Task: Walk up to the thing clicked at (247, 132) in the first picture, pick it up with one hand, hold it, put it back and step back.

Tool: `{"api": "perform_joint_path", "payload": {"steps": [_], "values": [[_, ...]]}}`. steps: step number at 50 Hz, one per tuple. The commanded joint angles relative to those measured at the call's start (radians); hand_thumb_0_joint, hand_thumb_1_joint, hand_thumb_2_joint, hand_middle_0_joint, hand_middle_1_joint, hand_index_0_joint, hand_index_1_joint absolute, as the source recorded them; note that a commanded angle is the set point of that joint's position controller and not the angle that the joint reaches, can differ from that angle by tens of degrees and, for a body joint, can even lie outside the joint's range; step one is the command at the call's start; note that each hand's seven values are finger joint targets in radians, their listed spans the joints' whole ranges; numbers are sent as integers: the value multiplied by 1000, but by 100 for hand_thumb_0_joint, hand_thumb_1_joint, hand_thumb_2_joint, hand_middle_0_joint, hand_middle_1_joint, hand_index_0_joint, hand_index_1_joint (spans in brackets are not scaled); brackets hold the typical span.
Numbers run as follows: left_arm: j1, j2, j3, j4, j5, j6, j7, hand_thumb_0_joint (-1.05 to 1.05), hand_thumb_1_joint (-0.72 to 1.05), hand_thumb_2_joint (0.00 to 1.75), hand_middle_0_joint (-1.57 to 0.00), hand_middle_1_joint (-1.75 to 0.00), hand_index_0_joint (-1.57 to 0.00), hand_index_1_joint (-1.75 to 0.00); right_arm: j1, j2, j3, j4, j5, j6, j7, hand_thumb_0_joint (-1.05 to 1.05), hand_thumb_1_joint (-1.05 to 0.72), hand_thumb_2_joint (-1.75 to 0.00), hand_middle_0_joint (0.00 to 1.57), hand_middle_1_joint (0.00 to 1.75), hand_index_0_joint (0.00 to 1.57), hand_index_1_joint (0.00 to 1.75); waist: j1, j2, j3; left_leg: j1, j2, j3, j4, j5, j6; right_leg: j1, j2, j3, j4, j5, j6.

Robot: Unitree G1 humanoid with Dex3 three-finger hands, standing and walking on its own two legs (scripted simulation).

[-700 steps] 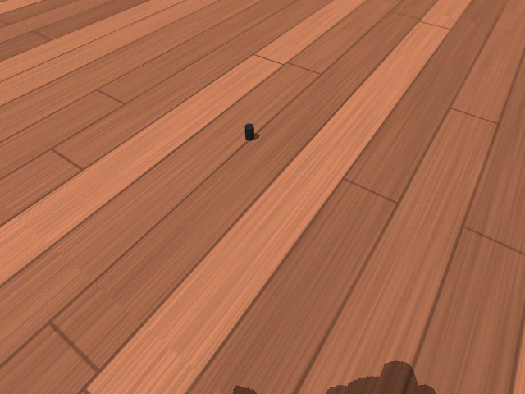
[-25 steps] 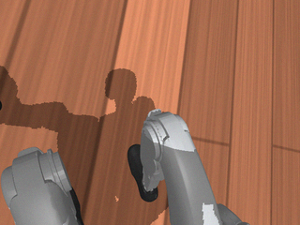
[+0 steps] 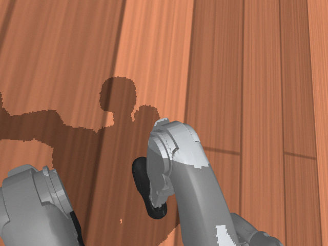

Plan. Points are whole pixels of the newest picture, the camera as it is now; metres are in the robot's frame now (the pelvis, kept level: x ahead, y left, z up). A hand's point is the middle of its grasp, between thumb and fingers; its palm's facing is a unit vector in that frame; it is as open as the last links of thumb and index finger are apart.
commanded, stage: close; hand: left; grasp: from above
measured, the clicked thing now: out of the picture +0.44 +0.29 -0.25
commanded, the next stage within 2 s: settle in 1.16 s
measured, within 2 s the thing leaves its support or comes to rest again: leaves its support in 1.56 s
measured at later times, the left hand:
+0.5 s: hand out of the picture +0.43 +0.30 -0.24, palm faces -0.45 -0.15 -0.88, open 10.9 cm
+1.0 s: hand out of the picture +0.43 +0.30 -0.24, palm faces -0.46 -0.14 -0.88, open 8.9 cm
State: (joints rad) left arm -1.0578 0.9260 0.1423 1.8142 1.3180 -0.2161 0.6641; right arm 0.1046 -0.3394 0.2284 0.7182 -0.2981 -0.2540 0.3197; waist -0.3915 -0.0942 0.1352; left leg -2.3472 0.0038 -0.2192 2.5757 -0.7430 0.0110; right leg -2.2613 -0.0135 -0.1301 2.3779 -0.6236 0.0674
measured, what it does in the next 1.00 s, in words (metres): stands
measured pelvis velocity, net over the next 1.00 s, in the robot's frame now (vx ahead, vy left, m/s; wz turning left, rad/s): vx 0.00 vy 0.00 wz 0.00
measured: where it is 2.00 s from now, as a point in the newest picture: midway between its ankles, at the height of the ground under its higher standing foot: (116, 221)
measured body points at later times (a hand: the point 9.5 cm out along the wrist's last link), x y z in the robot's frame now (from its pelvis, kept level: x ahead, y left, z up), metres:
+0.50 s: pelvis +0.00 +0.00 +0.00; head +0.26 +0.12 +0.35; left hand +0.45 +0.30 -0.19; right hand +0.04 -0.25 -0.06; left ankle +0.06 +0.12 -0.26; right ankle +0.12 -0.13 -0.26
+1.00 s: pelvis +0.00 +0.00 +0.01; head +0.26 +0.12 +0.35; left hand +0.45 +0.30 -0.19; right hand +0.04 -0.25 -0.05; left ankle +0.06 +0.12 -0.26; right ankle +0.12 -0.13 -0.26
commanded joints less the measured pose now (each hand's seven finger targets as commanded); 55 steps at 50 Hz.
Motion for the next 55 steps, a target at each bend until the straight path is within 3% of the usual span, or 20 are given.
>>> {"api": "perform_joint_path", "payload": {"steps": [1, 4, 6, 7, 11, 15, 17, 22, 24, 27, 33, 37, 43, 44, 46, 47, 49, 52, 55], "values": [[-198, 181, -2, -82, -12, -19, 22, 0, -26, 90, -14, -113, -21, -106, 194, -321, -85, 7, 14, -5, -3, 0, -89, -90, 20, 30, 20, 30, -28, 452, -613, 452, 6, 80, -314, 211, -2, 350, 56, -124, -180, 207, -79], [-210, 171, -21, -94, -5, -27, 24, 0, -24, 89, -16, -113, -23, -106, 182, -318, -80, 3, 9, -5, -2, 0, -90, -90, 20, 30, 20, 30, -31, 452, -606, 439, 7, 80, -308, 187, -2, 342, 56, -126, -179, 192, -79], [-193, 179, -1, -103, -2, -29, 32, 0, -23, 88, -17, -113, -24, -105, 198, -318, -85, 1, 8, -1, -2, 0, -90, -90, 20, 30, 20, 30, -17, 464, -647, 464, 6, 83, -310, 218, -5, 360, 57, -126, -177, 218, -81], [-178, 150, -20, -71, 4, -26, 29, 0, -20, 87, -18, -113, -25, -105, 195, -306, -77, -1, 5, -1, 3, 0, -90, -90, 20, 30, 20, 30, -36, 445, -613, 456, 8, 84, -299, 221, -4, 351, 58, -129, -172, 225, -79], [-202, 158, -18, -98, -5, -31, 39, 0, -16, 90, -21, -114, -28, -107, 192, -315, -80, 9, 9, -3, 1, 0, -90, -90, 20, 30, 20, 30, -28, 457, -622, 452, 7, 90, -295, 219, -3, 362, 60, -123, -185, 225, -81], [-216, 134, -33, -84, -5, -31, 40, 0, -11, 88, -24, -115, -32, -107, 203, -314, -75, 11, 1, -10, 6, 0, -90, -90, 20, 30, 20, 30, -50, 428, -590, 434, 4, 93, -289, 191, 2, 348, 62, -128, -194, 201, -78], [-248, 161, -29, -111, -10, -34, 44, 0, -9, 88, -26, -112, -33, -105, 193, -324, -75, 12, 7, -17, 5, 0, -90, -90, 20, 30, 20, 30, -46, 433, -593, 429, 6, 83, -300, 183, 1, 348, 59, -127, -198, 191, -78], [-248, 143, -49, -109, -11, -20, 38, 0, -5, 84, -29, -110, -37, -102, 179, -328, -77, 8, 12, -29, 10, 0, -90, -90, 20, 30, 20, 30, -47, 446, -592, 453, 10, 73, -303, 187, -5, 335, 56, -131, -184, 196, -77], [-258, 171, -32, -120, -2, -17, 41, 0, -3, 79, -29, -110, -38, -101, 187, -331, -80, 9, 16, -27, 10, 0, -90, -90, 20, 30, 20, 30, -40, 473, -601, 464, 11, 72, -316, 183, -7, 326, 57, -130, -186, 189, -80], [-235, 135, -43, -94, -2, -15, 38, 0, 1, 81, -33, -109, -41, -100, 182, -326, -82, 8, 19, -30, 14, 0, -90, -90, 20, 30, 20, 30, -43, 460, -577, 457, 11, 68, -318, 180, -10, 311, 54, -132, -173, 190, -80], [-237, 139, -51, -102, -17, -14, 37, 0, 8, 79, -38, -108, -47, -98, 193, -329, -81, 3, 20, -34, 15, 0, -90, -90, 20, 30, 20, 30, -51, 418, -580, 434, 10, 88, -299, 184, 0, 357, 62, -121, -208, 198, -76], [-257, 142, -45, -111, -12, -17, 43, 0, 17, 77, -44, -107, -53, -97, 213, -329, -78, 8, 22, -35, 13, 0, -90, -90, 20, 30, 20, 30, -55, 442, -607, 459, 9, 81, -301, 213, -2, 354, 59, -128, -195, 217, -77], [-252, 143, -57, -107, -21, -20, 47, 0, 28, 72, -52, -104, -62, -94, 189, -332, -76, 1, 23, -36, 8, 0, -90, -90, 20, 30, 20, 30, -50, 429, -582, 442, 13, 73, -316, 174, -5, 349, 59, -129, -201, 186, -79], [-242, 165, -41, -105, -18, -22, 52, 0, 31, 72, -53, -105, -64, -94, 200, -336, -78, -4, 24, -33, 4, 0, -90, -90, 20, 30, 20, 30, -46, 435, -610, 459, 13, 76, -326, 188, -6, 372, 64, -127, -208, 197, -81], [-237, 131, -61, -82, -14, -21, 50, 0, 37, 68, -56, -105, -68, -92, 184, -326, -78, 0, 25, -36, 6, 0, -90, -90, 20, 30, 20, 30, -53, 447, -563, 449, 14, 74, -326, 162, -10, 334, 58, -129, -194, 178, -81], [-230, 116, -71, -87, -18, -21, 46, 0, 40, 70, -59, -104, -71, -93, 180, -328, -77, -6, 20, -41, 10, 0, -90, -90, 20, 30, 20, 30, -56, 414, -547, 431, 12, 73, -317, 150, -7, 326, 56, -133, -197, 168, -76], [-259, 162, -48, -121, -14, -25, 55, 0, 44, 71, -63, -105, -74, -93, 194, -340, -81, -3, 24, -37, 5, 0, -90, -90, 20, 30, 20, 30, -47, 445, -602, 464, 12, 74, -325, 181, -8, 349, 61, -128, -205, 190, -80], [-220, 126, -66, -82, -14, -21, 52, 0, 51, 75, -71, -103, -81, -93, 183, -327, -74, -3, 20, -39, 12, 0, -90, -90, 20, 30, 20, 30, -53, 424, -571, 441, 12, 81, -310, 184, -7, 358, 62, -127, -202, 201, -77], [-241, 135, -67, -97, -24, -22, 55, 0, 56, 75, -75, -103, -84, -92, 191, -330, -75, -1, 20, -40, 6, 0, -90, -90, 20, 30, 20, 30, -60, 414, -582, 431, 11, 92, -307, 170, -2, 386, 65, -118, -225, 190, -78]]}}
